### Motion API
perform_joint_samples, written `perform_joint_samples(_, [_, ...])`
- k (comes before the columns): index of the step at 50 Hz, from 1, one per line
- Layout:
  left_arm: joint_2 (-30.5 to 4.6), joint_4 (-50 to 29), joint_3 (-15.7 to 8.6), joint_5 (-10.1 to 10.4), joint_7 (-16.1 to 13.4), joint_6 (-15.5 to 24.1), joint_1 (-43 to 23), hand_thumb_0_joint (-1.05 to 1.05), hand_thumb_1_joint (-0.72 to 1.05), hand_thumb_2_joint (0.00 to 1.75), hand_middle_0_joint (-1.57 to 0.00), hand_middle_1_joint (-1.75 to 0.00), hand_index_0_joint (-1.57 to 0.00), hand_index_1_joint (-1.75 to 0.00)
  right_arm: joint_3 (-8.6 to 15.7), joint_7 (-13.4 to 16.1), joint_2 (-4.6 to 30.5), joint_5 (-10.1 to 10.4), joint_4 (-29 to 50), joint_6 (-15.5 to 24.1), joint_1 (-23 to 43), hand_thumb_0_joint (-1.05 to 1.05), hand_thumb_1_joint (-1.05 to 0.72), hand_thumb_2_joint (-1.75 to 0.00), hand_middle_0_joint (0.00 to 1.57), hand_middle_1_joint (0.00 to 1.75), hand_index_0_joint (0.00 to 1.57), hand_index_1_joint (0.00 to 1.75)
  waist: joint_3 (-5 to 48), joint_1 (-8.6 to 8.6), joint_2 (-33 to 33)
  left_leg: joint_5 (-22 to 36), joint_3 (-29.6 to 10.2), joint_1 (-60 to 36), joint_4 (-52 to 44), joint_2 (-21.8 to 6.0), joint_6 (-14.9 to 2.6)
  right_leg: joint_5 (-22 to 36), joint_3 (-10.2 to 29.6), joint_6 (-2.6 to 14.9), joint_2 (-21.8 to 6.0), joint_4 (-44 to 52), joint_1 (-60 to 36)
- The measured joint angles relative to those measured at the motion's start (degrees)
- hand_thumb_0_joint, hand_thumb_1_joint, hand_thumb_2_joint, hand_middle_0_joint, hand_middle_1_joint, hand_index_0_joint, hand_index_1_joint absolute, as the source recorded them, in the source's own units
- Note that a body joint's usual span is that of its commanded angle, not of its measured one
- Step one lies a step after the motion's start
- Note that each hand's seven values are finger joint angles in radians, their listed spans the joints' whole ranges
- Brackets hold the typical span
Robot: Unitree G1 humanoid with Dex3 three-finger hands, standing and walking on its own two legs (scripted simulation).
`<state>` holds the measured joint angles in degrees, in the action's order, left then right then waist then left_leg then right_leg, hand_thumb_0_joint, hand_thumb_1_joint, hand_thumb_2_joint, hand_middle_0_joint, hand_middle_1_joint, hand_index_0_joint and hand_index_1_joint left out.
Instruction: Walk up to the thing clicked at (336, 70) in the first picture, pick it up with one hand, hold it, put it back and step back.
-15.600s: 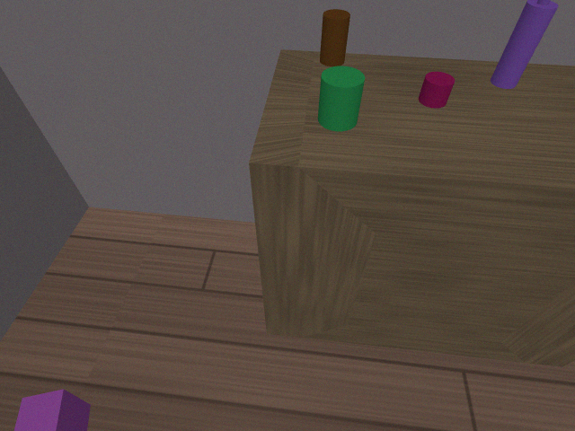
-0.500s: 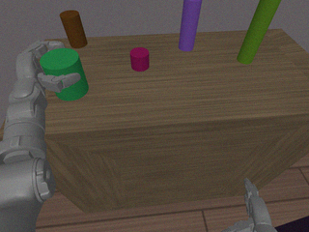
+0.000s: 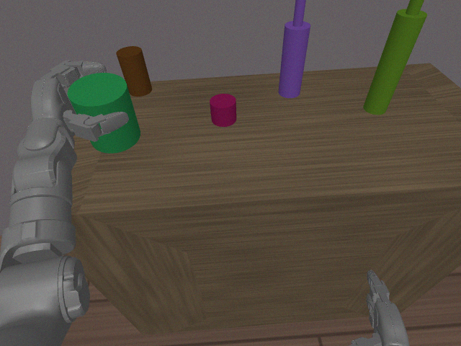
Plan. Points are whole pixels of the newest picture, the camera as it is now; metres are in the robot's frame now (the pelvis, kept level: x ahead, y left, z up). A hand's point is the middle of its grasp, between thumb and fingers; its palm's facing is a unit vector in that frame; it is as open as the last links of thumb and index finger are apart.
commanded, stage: lift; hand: left
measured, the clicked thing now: (107, 114) +0.44 +0.19 +0.21
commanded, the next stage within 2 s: hold in 0.94 s
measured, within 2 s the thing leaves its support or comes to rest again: neither
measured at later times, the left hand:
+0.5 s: hand (69, 94) +0.36 +0.18 +0.30, palm faces +0.15 -0.99 -0.02, open 11.6 cm
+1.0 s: hand (52, 86) +0.34 +0.18 +0.32, palm faces +0.16 -0.99 -0.02, open 11.6 cm
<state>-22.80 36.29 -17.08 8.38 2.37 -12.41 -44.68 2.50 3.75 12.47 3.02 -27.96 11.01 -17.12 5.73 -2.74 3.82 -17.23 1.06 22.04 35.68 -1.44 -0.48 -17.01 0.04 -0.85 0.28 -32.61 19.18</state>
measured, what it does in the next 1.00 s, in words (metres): stands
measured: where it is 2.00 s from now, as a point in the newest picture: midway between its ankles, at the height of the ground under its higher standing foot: outside the picture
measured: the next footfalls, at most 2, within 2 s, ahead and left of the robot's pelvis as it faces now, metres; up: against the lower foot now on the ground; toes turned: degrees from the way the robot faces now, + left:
none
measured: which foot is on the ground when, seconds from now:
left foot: down 0.00-1.00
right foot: down 0.00-1.00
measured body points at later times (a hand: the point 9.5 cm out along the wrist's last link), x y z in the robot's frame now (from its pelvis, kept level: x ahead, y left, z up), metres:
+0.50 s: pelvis -0.01 -0.01 +0.01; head -0.06 -0.03 +0.45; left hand +0.35 +0.23 +0.30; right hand +0.16 -0.25 -0.06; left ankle +0.01 +0.11 -0.73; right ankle +0.00 -0.13 -0.73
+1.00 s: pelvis -0.02 +0.00 +0.00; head -0.08 -0.04 +0.45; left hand +0.32 +0.24 +0.33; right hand +0.16 -0.24 -0.06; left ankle +0.01 +0.11 -0.73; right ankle +0.00 -0.13 -0.73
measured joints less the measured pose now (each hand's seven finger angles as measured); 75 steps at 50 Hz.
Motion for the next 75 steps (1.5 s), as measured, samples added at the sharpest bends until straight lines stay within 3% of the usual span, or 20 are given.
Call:
perform_joint_samples(16, [1.24,-18.77,0.58,2.46,0.89,-18.27,3.5,-0.01,-0.61,1.02,-0.62,-1.04,-0.66,-1.05,0.17,-0.55,-0.07,0.33,-3.09,1.26,0.89,-0.01,0.52,-0.06,0.05,0.05,0.05,0.05,-0.78,2.85,0.67,2.15,-1.09,-5.5,-3.53,1.1,0.1,0.75,-1.18,0.16,-1.02,1.96,-5.34])
perform_joint_samples(28, [1.81,-25.17,1.47,4.32,-0.25,-27.19,2.91,-0.01,-0.61,1.02,-0.62,-1.04,-0.65,-1.05,0.63,-0.96,0.39,0.85,-6.54,2.9,1.22,-0.01,0.53,-0.06,0.05,0.05,0.05,0.05,-0.61,3.34,0.24,3.25,-1.39,-6.77,-4.49,1.37,0.25,1.2,-1.49,0.32,-1.27,1.97,-6.31])
perform_joint_samples(47, [1.24,-27.63,0.81,4.96,-1.66,-32.36,1.57,-0.01,-0.61,1.02,-0.62,-1.04,-0.65,-1.06,1.2,-1.73,0.34,1.59,-8.77,5.0,1.96,-0.01,0.53,-0.06,0.05,0.05,0.05,0.05,-0.01,3.9,0.91,3.33,-1.05,-6.84,-3.89,1.52,-0.03,1.45,-1.15,0.04,-1.43,1.49,-6.35])
perform_joint_samples(75, [0.25,-33.84,0.43,7.23,0.1,-38.24,1.32,-0.01,-0.61,1.02,-0.62,-1.04,-0.65,-1.06,0.95,-2.16,0.64,2.35,-11.11,7.65,2.65,-0.01,0.52,-0.06,0.05,0.05,0.05,0.05,0.63,4.65,1.92,3.19,-0.93,-6.07,-2.92,1.59,-0.26,1.47,-1.01,-0.17,-1.52,0.79,-5.67])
